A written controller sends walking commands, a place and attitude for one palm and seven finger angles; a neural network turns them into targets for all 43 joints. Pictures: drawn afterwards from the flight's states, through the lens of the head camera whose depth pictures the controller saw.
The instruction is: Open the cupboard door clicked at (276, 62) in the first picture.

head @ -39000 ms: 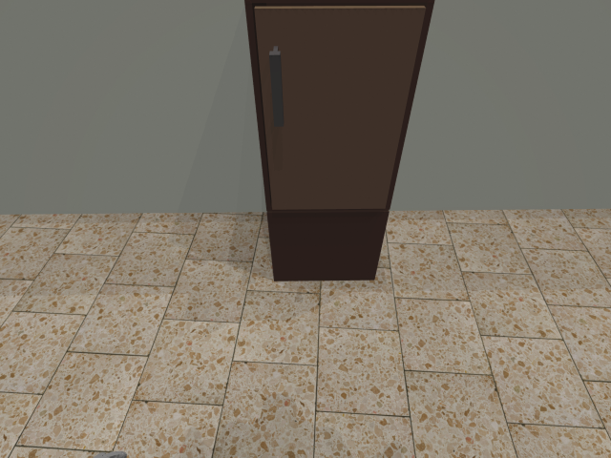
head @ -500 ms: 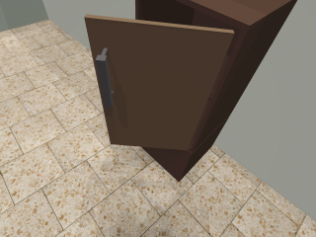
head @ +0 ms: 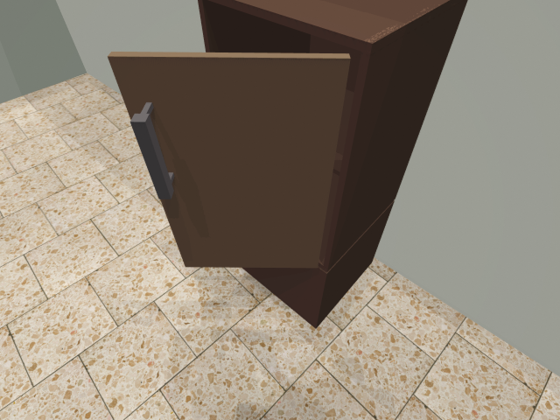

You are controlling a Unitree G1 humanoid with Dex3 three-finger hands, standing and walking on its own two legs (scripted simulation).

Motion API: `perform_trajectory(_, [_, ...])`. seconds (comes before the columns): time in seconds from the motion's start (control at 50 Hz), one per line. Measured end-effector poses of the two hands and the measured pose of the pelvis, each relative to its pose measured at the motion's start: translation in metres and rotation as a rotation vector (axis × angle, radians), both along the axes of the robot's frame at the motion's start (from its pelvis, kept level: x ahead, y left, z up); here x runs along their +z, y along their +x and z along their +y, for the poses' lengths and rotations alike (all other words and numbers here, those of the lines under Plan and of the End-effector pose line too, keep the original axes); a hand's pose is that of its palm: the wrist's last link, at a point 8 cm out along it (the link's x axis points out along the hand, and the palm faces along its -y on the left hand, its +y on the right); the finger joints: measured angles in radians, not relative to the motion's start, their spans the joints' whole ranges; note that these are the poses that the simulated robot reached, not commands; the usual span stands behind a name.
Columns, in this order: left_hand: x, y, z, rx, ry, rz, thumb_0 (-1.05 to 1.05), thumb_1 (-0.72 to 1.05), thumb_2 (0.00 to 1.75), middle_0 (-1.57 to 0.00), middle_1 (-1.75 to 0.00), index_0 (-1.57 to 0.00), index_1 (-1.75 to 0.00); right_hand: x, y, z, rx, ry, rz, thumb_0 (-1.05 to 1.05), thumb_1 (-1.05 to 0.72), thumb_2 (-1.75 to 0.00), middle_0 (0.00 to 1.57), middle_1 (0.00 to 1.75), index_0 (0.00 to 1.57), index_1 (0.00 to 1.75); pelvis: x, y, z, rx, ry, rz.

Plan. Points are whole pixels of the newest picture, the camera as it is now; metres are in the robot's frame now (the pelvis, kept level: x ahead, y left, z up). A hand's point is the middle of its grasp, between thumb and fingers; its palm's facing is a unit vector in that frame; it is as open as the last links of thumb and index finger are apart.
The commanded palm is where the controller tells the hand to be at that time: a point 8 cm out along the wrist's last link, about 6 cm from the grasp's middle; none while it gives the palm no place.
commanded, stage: come to a stop and stand still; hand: left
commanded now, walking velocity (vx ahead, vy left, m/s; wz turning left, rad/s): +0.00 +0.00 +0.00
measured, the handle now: (157, 152) +0.54 +0.25 +0.09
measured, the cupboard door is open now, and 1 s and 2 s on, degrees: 42 42 42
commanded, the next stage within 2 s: look again from close up in 0.32 s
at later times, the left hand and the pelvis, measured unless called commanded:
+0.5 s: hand out of the picture -0.07 +0.13 -0.17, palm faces +0.06 -0.99 -0.15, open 7.4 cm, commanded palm none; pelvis -0.02 -0.01 +0.01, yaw +0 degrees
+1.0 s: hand out of the picture +0.00 +0.19 -0.17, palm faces +0.02 -0.98 -0.21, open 7.3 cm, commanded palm none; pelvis -0.01 +0.01 +0.01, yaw -1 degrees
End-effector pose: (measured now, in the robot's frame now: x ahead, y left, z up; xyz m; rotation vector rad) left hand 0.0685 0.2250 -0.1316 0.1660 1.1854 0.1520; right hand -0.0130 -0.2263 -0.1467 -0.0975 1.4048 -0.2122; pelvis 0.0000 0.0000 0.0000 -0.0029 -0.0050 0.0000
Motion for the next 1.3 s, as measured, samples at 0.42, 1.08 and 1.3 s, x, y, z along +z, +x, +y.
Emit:
perform_trajectory(0.42, [-0.007,-0.137,-0.045,0.093,-0.088,0.283,0.01,0.92,0.90,-0.20,-0.30,-0.20,-0.30,0.007,-0.014,0.000,0.075,0.030,0.009,0.01,-0.92,-0.89,0.19,0.30,0.20,0.30,0.010,-0.018,-0.018,0.002,0.009,-0.031])
perform_trajectory(1.08, [0.000,-0.072,0.010,0.079,-0.012,0.148,0.02,0.94,0.90,-0.20,-0.30,-0.20,-0.30,0.004,-0.017,0.031,0.051,0.043,-0.003,0.00,-0.91,-0.89,0.20,0.30,0.20,0.30,0.005,-0.008,0.014,-0.016,0.006,0.001])
perform_trajectory(1.3, [0.160,0.115,0.011,-0.009,-0.042,-1.092,0.02,0.81,0.85,-0.20,-0.38,-0.20,-0.38,0.060,0.156,-0.025,0.151,-0.155,-0.770,0.01,-0.91,-0.89,0.20,0.30,0.20,0.30,-0.017,-0.005,0.014,0.004,0.017,0.092])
